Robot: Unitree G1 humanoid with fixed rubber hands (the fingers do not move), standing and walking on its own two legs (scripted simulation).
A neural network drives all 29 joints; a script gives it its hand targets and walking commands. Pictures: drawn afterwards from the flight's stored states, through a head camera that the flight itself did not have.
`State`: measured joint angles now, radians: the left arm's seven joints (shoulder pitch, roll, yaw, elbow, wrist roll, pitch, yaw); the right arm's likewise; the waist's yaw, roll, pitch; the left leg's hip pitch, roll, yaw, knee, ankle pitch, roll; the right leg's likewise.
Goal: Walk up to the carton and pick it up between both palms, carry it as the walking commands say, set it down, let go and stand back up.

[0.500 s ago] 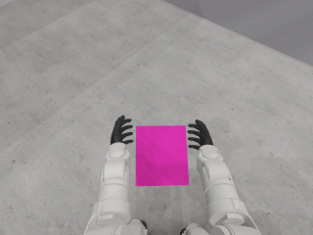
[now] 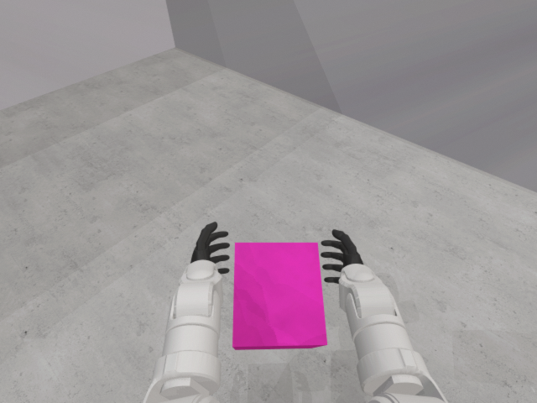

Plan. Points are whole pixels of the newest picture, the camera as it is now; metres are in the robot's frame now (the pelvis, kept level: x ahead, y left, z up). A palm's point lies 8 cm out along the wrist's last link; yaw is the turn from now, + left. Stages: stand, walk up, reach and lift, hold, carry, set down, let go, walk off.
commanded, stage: reach and lift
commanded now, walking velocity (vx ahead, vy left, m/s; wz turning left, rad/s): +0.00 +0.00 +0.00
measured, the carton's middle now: (274, 298) +0.34 +0.02 -0.08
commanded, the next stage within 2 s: hold in 1.38 s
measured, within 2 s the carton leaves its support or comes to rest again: neither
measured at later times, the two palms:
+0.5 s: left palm (203, 264) +0.31 +0.13 +0.06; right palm (359, 269) +0.31 -0.11 +0.05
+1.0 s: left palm (206, 264) +0.32 +0.13 +0.06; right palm (362, 271) +0.31 -0.11 +0.05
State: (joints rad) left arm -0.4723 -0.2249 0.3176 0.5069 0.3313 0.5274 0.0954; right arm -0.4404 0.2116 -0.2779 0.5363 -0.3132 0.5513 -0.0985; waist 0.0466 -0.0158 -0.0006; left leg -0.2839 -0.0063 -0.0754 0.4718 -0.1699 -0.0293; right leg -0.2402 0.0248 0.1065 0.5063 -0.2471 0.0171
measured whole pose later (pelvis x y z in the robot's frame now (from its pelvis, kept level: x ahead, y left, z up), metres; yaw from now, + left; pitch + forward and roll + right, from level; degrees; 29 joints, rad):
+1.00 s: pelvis +0.00 +0.01 +0.00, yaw +0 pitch -8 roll +0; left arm -0.48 -0.23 0.28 0.48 0.33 0.70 0.11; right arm -0.46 0.22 -0.28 0.48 -0.34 0.73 -0.09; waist 0.02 -0.02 0.02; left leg -0.14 -0.01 -0.07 0.45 -0.18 -0.02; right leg -0.09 0.02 0.12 0.47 -0.25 0.02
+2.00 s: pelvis -0.01 +0.01 +0.00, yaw +0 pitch -7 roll +0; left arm -0.42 -0.20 0.22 0.41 0.31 0.76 0.08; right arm -0.41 0.20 -0.20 0.43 -0.31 0.80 -0.08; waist 0.01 -0.02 -0.02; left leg -0.17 -0.02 -0.07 0.47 -0.18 -0.01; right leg -0.13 0.00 0.10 0.51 -0.28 0.02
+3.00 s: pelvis -0.04 -0.15 -0.01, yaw +5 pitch +4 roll +0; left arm -0.34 -0.17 0.02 -0.17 0.07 1.21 0.27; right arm -0.30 0.16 -0.02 -0.23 -0.08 1.26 -0.30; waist -0.01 0.03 -0.09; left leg -0.53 0.13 0.07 0.88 -0.49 -0.06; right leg -0.40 -0.04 -0.12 0.60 -0.26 -0.03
